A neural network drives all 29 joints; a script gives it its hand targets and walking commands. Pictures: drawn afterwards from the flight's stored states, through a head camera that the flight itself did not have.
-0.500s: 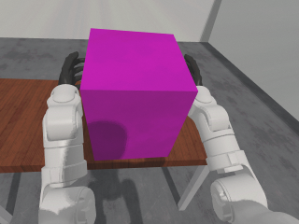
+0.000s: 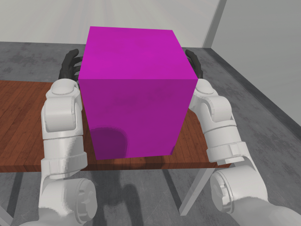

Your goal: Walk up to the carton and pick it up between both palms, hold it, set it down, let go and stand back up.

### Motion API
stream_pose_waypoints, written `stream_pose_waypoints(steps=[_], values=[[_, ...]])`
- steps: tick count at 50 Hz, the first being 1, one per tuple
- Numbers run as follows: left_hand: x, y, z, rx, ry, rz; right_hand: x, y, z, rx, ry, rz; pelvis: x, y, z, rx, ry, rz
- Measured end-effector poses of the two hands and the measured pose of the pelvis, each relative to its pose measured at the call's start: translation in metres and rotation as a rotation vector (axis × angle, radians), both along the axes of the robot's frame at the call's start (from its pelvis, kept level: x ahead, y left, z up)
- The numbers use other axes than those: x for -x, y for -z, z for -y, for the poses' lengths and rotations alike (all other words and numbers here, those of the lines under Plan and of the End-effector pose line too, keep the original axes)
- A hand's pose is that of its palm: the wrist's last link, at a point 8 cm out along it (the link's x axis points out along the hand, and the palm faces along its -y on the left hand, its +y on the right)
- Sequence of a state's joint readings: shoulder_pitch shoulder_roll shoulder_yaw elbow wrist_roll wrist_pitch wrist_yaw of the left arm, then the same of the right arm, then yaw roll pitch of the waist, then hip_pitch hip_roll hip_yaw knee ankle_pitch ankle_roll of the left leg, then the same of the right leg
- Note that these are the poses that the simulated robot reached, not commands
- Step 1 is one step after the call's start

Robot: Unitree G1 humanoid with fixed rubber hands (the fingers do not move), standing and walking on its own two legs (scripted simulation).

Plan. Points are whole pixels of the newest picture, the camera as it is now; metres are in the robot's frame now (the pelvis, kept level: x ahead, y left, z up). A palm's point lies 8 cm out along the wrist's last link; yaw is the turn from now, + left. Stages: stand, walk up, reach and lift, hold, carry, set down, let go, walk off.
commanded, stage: hold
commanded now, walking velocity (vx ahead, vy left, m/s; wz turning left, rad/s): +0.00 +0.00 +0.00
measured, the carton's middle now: (134, 95) +0.38 +0.01 +0.20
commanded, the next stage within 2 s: none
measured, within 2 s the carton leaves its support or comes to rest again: neither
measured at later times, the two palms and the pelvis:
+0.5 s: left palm (68, 85) +0.37 +0.16 +0.24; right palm (192, 84) +0.37 -0.13 +0.25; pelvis +0.01 +0.00 +0.00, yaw +0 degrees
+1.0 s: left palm (69, 85) +0.36 +0.16 +0.24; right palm (193, 85) +0.37 -0.13 +0.25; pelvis +0.01 +0.00 +0.00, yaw +0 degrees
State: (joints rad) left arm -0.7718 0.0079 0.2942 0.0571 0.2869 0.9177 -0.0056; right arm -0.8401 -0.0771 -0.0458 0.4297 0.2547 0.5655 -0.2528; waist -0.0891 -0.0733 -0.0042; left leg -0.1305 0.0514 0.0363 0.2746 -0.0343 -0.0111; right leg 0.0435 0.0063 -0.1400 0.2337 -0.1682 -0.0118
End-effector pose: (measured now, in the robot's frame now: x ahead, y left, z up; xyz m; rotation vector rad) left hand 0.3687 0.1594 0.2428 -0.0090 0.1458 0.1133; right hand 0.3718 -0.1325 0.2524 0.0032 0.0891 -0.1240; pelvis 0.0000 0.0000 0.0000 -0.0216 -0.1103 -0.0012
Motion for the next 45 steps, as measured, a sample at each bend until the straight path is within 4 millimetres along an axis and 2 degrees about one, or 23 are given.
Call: stream_pose_waypoints(steps=[24, 45], values=[[0.002, 0.002, -0.001, -0.003, -0.006, 0.017, 0.0, 0.007, -0.001, -0.002, -0.008, 0.013, -0.011, -0.001, 0.0, -0.005, 0.0, 0.018], [0.004, 0.001, 0.001, 0.004, -0.001, 0.017, 0.002, 0.007, 0.002, -0.003, -0.004, 0.01, -0.01, -0.001, 0.004, -0.007, -0.003, 0.024]])
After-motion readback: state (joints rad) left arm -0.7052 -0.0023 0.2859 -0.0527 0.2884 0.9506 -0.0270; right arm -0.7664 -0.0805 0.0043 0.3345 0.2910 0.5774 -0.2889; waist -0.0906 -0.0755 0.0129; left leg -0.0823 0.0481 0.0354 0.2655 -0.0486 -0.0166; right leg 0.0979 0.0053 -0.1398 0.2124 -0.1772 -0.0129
